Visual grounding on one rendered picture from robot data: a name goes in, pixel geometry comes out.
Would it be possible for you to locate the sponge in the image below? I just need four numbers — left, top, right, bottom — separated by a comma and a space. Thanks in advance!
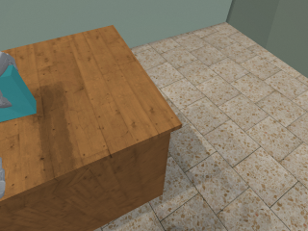
0, 64, 37, 122

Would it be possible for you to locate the left robot hand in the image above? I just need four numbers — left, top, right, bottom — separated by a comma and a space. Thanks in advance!
0, 51, 19, 109

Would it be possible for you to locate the table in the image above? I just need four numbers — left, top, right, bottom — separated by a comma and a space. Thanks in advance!
0, 25, 182, 231

